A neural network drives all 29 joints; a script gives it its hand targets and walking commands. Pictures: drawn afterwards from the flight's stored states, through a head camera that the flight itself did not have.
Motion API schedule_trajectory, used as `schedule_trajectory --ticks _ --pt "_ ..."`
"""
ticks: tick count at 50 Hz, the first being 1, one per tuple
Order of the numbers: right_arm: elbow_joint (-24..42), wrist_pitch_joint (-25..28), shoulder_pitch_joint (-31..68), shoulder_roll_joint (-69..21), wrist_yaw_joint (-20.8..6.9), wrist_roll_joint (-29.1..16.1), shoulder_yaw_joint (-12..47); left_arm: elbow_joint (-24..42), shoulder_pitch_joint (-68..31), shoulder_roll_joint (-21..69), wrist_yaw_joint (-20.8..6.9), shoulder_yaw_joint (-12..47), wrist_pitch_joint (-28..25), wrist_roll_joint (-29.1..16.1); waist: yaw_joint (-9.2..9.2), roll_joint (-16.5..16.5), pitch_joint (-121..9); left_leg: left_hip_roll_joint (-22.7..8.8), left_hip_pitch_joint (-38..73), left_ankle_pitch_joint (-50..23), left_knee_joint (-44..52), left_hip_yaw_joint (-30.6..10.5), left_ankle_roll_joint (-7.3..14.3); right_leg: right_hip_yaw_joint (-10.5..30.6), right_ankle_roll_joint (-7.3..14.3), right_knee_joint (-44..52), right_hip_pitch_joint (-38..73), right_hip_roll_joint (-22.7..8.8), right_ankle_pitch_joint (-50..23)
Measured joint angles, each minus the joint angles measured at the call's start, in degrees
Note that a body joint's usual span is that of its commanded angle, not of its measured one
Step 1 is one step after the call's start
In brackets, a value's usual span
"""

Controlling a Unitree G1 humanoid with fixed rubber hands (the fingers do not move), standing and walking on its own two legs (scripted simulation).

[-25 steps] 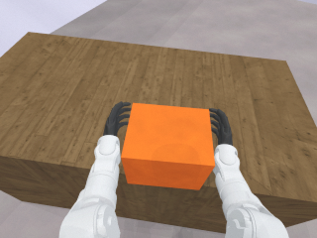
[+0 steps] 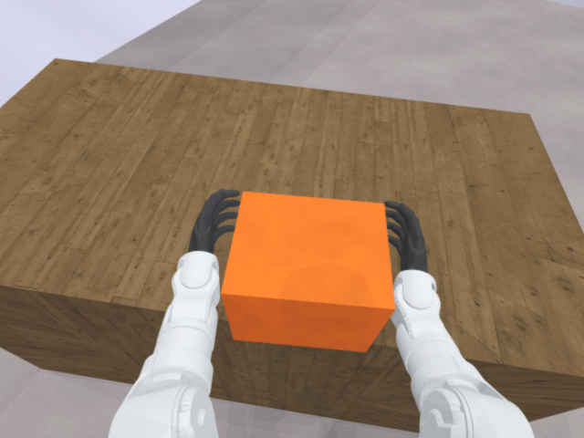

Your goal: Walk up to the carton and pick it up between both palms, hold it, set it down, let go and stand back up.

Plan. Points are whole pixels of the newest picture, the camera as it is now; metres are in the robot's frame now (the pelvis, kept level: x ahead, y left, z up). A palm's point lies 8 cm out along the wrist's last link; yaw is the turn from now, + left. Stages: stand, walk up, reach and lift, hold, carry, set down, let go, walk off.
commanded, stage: reach and lift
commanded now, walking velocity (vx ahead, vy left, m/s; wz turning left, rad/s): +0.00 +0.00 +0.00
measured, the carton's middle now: (306, 274) +0.35 +0.00 -0.01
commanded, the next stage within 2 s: none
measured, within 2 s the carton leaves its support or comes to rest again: leaves its support in 0.12 s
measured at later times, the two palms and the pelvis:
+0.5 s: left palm (210, 245) +0.36 +0.13 +0.05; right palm (422, 260) +0.34 -0.16 +0.04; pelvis -0.02 -0.01 +0.00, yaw -1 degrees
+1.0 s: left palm (190, 219) +0.35 +0.14 +0.13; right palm (431, 236) +0.34 -0.15 +0.11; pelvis +0.00 +0.01 +0.00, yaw +1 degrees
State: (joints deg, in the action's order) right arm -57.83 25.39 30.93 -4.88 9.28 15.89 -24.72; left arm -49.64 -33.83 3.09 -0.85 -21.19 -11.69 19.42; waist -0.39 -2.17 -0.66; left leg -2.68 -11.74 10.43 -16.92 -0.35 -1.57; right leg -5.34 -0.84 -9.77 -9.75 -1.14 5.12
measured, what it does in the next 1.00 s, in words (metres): stands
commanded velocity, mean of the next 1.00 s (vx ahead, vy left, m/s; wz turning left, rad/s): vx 0.00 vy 0.00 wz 0.00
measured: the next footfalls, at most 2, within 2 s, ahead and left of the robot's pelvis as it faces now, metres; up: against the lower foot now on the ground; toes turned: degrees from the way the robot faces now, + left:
none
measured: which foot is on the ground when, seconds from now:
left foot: down 0.00-1.00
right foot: down 0.00-1.00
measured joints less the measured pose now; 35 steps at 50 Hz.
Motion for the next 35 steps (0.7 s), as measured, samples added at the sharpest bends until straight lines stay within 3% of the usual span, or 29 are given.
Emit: schedule_trajectory --ticks 10,14,22,35 --pt "-2.9 7.9 -0.4 2.4 1.3 -1.4 2.3 -1.2 0.2 0.6 1.9 1.7 -6.2 -0.8 0.68 -0.6 -1.8 -0.2 -0.7 -0.6 0.2 0.0 -0.3 0.0 0.2 0.8 -0.4 0.3 -0.9" --pt "-4.9 8.5 1.4 3.3 1.7 -2.2 3.1 -1.3 -0.9 0.7 2.2 1.0 -6.0 -0.2 0.52 -1.0 -0.9 -0.4 0.1 -1.1 0.5 0.1 -0.4 0.1 0.4 0.9 0.1 0.5 -1.3" --pt "-5.3 5.3 2.1 3.7 1.9 -3.7 4.6 -0.4 -1.5 0.5 1.9 1.2 -1.7 -0.5 1.11 -1.6 -0.4 -0.4 -0.5 -2.2 1.5 0.6 -0.4 0.6 0.7 -0.2 -1.6 0.4 -1.5" --pt "9.0 -8.6 -1.9 5.7 2.5 -17.1 18.4 12.5 3.1 -0.8 3.8 8.3 10.5 -8.5 0.26 0.7 -2.7 -0.5 1.9 0.8 -1.1 0.4 0.0 0.5 0.1 -1.5 1.5 0.4 0.8"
